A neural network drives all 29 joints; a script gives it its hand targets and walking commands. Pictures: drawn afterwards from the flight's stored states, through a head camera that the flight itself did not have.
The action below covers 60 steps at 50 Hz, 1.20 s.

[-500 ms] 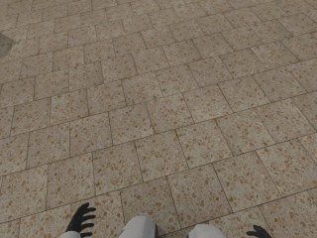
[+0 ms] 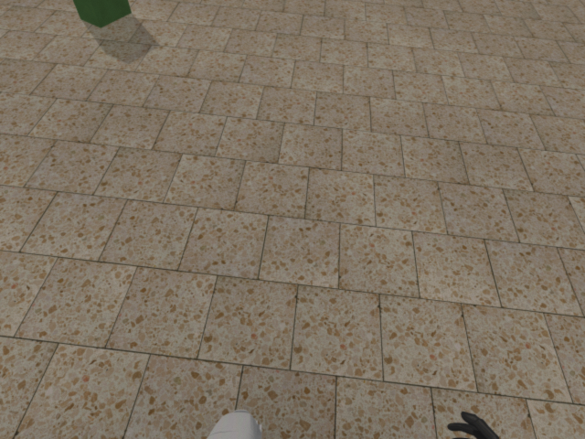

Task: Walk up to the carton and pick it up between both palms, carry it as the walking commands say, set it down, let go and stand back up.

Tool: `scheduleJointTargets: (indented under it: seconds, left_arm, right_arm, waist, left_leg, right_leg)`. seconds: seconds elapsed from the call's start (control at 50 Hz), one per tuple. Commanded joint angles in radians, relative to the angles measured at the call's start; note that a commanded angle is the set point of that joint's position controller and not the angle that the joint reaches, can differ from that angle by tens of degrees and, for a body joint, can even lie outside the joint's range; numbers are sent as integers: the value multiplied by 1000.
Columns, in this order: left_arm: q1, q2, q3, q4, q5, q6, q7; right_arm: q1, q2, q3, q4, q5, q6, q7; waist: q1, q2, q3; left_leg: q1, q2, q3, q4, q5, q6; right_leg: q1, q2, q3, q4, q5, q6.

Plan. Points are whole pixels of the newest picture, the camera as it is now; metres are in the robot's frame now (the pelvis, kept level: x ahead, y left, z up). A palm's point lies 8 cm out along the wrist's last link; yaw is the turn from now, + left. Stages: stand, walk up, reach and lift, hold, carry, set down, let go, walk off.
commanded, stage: walk up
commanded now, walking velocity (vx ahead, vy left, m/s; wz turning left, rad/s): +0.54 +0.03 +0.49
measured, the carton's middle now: out of the picture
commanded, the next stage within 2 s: none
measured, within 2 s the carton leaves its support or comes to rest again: neither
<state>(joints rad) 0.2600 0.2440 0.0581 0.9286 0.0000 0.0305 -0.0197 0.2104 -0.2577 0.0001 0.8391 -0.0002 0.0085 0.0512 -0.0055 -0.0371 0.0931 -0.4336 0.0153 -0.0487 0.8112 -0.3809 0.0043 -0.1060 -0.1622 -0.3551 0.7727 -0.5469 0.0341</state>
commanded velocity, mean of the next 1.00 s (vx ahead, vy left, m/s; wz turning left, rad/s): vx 0.53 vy -0.01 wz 0.35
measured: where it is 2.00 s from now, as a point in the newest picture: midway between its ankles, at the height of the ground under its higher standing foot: (222, 241)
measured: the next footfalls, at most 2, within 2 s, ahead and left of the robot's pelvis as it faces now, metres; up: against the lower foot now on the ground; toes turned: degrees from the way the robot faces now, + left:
right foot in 0.30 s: +0.22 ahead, -0.13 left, +0.00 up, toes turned -4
left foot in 0.64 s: +0.39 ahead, +0.20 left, +0.00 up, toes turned +15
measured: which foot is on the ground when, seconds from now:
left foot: down 0.00-0.32, up 0.34-0.62, down 0.64-0.96, up 0.98-1.00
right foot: up 0.00-0.28, down 0.30-0.66, up 0.68-0.94, down 0.96-1.00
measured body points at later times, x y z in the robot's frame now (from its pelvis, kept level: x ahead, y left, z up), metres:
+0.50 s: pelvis +0.21 +0.00 +0.02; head +0.23 +0.00 +0.47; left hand +0.26 +0.28 -0.10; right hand +0.33 -0.23 -0.12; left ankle +0.17 +0.13 -0.64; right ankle +0.18 -0.12 -0.70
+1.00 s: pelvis +0.45 +0.04 +0.01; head +0.48 +0.03 +0.46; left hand +0.52 +0.32 -0.09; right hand +0.58 -0.18 -0.13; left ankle +0.35 +0.18 -0.69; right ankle +0.56 -0.02 -0.71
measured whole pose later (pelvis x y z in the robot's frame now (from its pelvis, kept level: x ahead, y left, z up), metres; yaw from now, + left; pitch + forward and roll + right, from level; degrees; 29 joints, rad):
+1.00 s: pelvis +0.45 +0.04 +0.01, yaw +19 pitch -1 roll +2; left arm 0.14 0.23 0.03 0.80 0.00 -0.06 -0.04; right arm 0.31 -0.23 0.00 0.85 0.00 -0.03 0.00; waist -0.04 0.00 0.05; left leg -0.26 0.01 -0.05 0.79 -0.43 -0.01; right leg -0.43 -0.10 -0.18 0.69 -0.22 -0.01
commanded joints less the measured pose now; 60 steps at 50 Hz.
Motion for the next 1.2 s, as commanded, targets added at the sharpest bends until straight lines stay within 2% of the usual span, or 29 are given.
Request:
scheduleJointTargets:
  seconds: [0.0,0.02,0.06,0.18,0.24,0.26,0.28,0.3,0.32,0.34,0.38,0.46,0.56,0.6,0.62,0.64,0.66,0.68,0.72,0.76,0.84,0.88,0.9,0.92,0.94,0.96,1.0,1.04,1.18]
  left_arm:
    - [-242,103,-9,-220,31,-78,-40]
    - [-281,97,-14,-226,38,-86,-38]
    - [-258,80,-22,-221,43,-92,-39]
    - [-288,50,-27,-257,29,-83,-29]
    - [-115,64,-11,-209,18,-86,-10]
    - [21,125,14,-167,22,-86,3]
    - [184,237,49,-110,39,-86,16]
    - [230,300,63,-89,57,-80,24]
    - [178,279,56,-103,64,-75,25]
    - [125,229,39,-125,65,-77,23]
    - [14,164,21,-144,57,-79,13]
    - [14,124,9,-146,46,-81,2]
    - [-2,178,20,-131,40,-74,-12]
    - [-7,174,11,-128,33,-68,-16]
    - [-38,141,1,-154,26,-69,-20]
    - [-53,76,-5,-205,13,-75,-27]
    - [-89,89,4,-246,-2,-75,-30]
    - [-141,119,11,-246,-2,-75,-29]
    - [-125,82,-10,-223,17,-90,-23]
    - [-83,66,-24,-192,20,-87,-27]
    - [-139,32,-32,-202,22,-77,-32]
    - [-33,23,-28,-173,22,-88,-28]
    - [76,58,-13,-125,24,-97,-22]
    - [211,144,25,-76,34,-102,-7]
    - [326,240,48,-50,48,-100,2]
    - [270,284,52,-68,52,-90,10]
    - [163,225,35,-110,46,-82,9]
    - [152,206,29,-110,46,-86,17]
    - [212,128,18,-91,19,-103,11]
  right_arm:
    - [362,-299,-116,25,-19,-46,-57]
    - [320,-259,-106,18,-21,-51,-67]
    - [255,-199,-80,18,-21,-69,-73]
    - [163,-167,-65,13,-27,-72,-69]
    - [76,-147,-68,-8,-21,-66,-54]
    - [58,-130,-61,-35,-17,-77,-47]
    - [20,-83,-37,-87,-11,-92,-44]
    - [22,-72,-37,-102,-8,-84,-44]
    - [-3,-74,-48,-91,-20,-75,-36]
    - [-53,-86,-55,-101,-18,-62,-23]
    - [-26,-72,-67,-110,-20,-47,-5]
    - [-84,-52,-42,-130,-16,-30,15]
    - [5,-33,-21,-97,-32,-31,22]
    - [187,-79,-52,-40,-42,-45,2]
    - [344,-162,-88,11,-39,-55,-17]
    - [481,-302,-122,28,-45,-59,-38]
    - [484,-342,-128,26,-29,-61,-51]
    - [431,-300,-121,20,-18,-62,-56]
    - [327,-213,-87,12,-26,-73,-65]
    - [270,-176,-71,9,-24,-80,-71]
    - [190,-139,-60,7,-32,-74,-68]
    - [95,-138,-70,-17,-22,-62,-62]
    - [102,-102,-59,-13,-18,-60,-55]
    - [85,-57,-36,-31,-20,-70,-48]
    - [64,-30,-24,-63,-17,-71,-44]
    - [87,-35,-34,-64,-17,-58,-38]
    - [22,-72,-57,-58,-29,-43,-13]
    - [80,-74,-65,-41,-30,-25,3]
    - [-18,-40,-49,-64,-34,0,13]
  waist:
    - [-140,388,-193]
    - [-127,315,-138]
    - [-95,278,-169]
    - [-72,244,-176]
    - [41,220,-233]
    - [105,120,-348]
    - [182,-132,-465]
    - [181,-205,-480]
    - [146,-113,-392]
    - [115,-38,-254]
    - [68,-118,-112]
    - [57,-147,15]
    - [-27,-205,13]
    - [-110,-65,-75]
    - [-174,108,-124]
    - [-205,518,-166]
    - [-168,452,-175]
    - [-149,319,-109]
    - [-114,268,-130]
    - [-87,267,-208]
    - [-56,224,-98]
    - [34,252,-85]
    - [70,185,-163]
    - [135,-58,-247]
    - [170,-242,-306]
    - [119,-206,-251]
    - [58,-75,-85]
    - [36,-31,-73]
    - [60,-90,-17]
  left_leg:
    - [470,279,-774,-583,-48,235]
    - [439,272,-742,-552,66,252]
    - [415,210,-585,-487,388,219]
    - [247,167,-471,-488,405,212]
    - [-2,57,-316,-375,436,132]
    - [-124,-2,-253,-211,406,107]
    - [-318,-74,-122,82,74,84]
    - [-441,-42,-16,303,-131,46]
    - [-492,6,-37,441,-99,26]
    - [-502,37,-60,480,-35,16]
    - [-439,76,-26,463,26,-9]
    - [-301,104,41,215,75,-36]
    - [-13,44,211,-10,69,-34]
    - [227,-15,232,-103,107,3]
    - [427,-14,89,-172,46,76]
    - [536,284,-454,-412,81,161]
    - [502,390,-820,-568,38,203]
    - [425,330,-775,-572,68,220]
    - [437,287,-614,-490,333,212]
    - [422,240,-493,-455,407,182]
    - [158,236,-393,-518,268,189]
    - [-41,144,-286,-487,188,138]
    - [-83,53,-202,-380,104,112]
    - [-190,-36,-108,-135,-33,78]
    - [-296,-41,0,165,-183,45]
    - [-341,3,-3,311,-135,7]
    - [-346,47,-38,382,4,-22]
    - [-306,68,-23,440,61,-44]
    - [-311,95,73,330,237,-74]
  right_leg:
    - [-595,118,368,544,-69,-23]
    - [-616,100,360,518,-22,-25]
    - [-561,100,372,438,13,-16]
    - [-375,108,323,13,68,3]
    - [100,127,245,-316,360,0]
    - [371,39,320,-320,419,-24]
    - [602,-237,604,-410,277,-103]
    - [622,-423,741,-457,168,-148]
    - [511,-427,737,-483,68,-163]
    - [371,-379,675,-520,-14,-136]
    - [176,-318,499,-553,-33,-152]
    - [47,-252,285,-584,162,-141]
    - [-45,-176,115,-443,449,-112]
    - [-127,-106,63,-131,544,-86]
    - [-280,-24,56,180,553,-61]
    - [-534,143,75,544,-42,-27]
    - [-588,159,263,606,-130,-35]
    - [-562,110,325,593,-44,-48]
    - [-572,88,326,542,-5,-41]
    - [-499,77,334,416,18,-33]
    - [-347,54,300,40,47,-6]
    - [-37,85,271,-221,280,-7]
    - [149,83,256,-271,405,2]
    - [300,-52,358,-333,356,9]
    - [349,-323,646,-507,15,-22]
    - [247,-450,855,-650,-262,-52]
    - [82,-376,752,-678,-252,-63]
    - [37,-343,655,-639,-108,-65]
    - [90,-237,403,-601,406,-85]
